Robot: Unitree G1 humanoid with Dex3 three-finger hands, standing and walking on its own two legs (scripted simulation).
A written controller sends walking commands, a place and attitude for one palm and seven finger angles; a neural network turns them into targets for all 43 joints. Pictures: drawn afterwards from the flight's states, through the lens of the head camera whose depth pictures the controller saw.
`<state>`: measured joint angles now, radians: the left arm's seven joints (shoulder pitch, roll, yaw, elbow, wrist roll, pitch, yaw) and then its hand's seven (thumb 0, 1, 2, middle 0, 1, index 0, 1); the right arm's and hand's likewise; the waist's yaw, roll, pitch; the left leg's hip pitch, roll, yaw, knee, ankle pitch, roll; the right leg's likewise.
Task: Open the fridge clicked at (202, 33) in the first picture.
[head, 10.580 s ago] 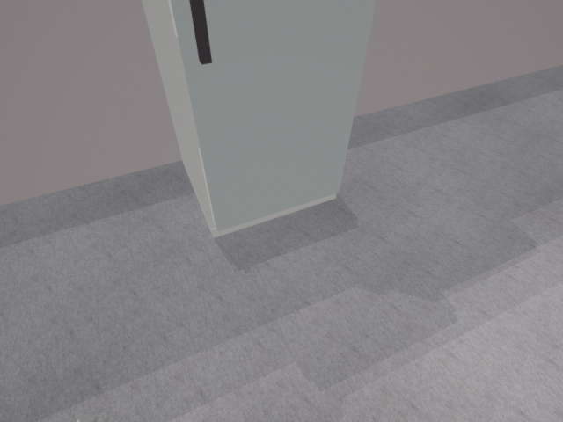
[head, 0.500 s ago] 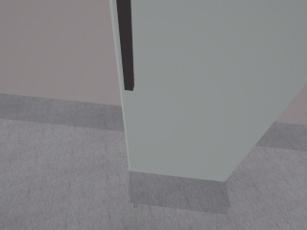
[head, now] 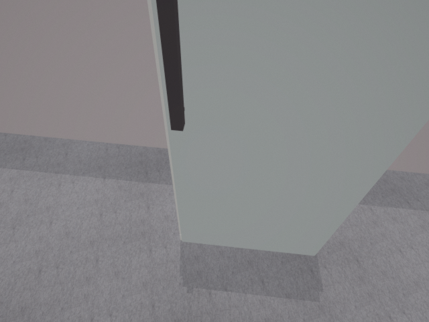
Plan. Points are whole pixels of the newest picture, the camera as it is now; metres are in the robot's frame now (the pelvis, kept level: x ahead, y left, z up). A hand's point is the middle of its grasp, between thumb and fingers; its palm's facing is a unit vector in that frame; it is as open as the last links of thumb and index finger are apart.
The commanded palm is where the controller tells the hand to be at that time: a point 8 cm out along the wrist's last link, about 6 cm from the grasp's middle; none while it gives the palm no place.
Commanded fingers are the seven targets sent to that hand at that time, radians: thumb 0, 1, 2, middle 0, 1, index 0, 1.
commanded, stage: look again from close up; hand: left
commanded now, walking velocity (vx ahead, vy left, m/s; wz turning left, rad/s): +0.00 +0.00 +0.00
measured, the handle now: (175, 57) +0.53 +0.12 +0.23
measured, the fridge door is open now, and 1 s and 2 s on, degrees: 0 0 0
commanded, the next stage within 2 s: shuffle to correct the standing spot in 0.12 s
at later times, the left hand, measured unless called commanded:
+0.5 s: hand out of the picture -0.02 +0.15 -0.18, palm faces +0.05 -0.99 -0.15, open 7.4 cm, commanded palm none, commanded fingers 0.00 0.90 0.90 -0.20 -0.30 -0.20 -0.30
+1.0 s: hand out of the picture +0.06 +0.17 -0.18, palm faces -0.01 -0.97 -0.23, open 7.4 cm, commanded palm none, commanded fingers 0.00 0.90 0.90 -0.20 -0.30 -0.20 -0.30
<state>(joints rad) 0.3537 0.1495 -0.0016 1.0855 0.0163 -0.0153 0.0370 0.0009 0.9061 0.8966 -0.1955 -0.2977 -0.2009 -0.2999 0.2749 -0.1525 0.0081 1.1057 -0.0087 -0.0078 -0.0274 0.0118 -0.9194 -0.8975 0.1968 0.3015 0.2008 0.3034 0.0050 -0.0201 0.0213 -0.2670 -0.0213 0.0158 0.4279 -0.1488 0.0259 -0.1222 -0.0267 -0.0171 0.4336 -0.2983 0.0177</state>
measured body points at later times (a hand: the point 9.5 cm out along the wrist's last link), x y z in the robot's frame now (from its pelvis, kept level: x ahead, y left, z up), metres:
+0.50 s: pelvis +0.03 -0.01 -0.01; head +0.03 +0.00 +0.44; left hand -0.02 +0.20 -0.17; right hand +0.02 -0.22 -0.16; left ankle +0.05 +0.10 -0.74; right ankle -0.04 -0.13 -0.74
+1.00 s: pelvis +0.02 +0.00 -0.01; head +0.04 -0.01 +0.44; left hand +0.06 +0.23 -0.16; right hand +0.08 -0.24 -0.16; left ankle +0.05 +0.10 -0.74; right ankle -0.04 -0.13 -0.74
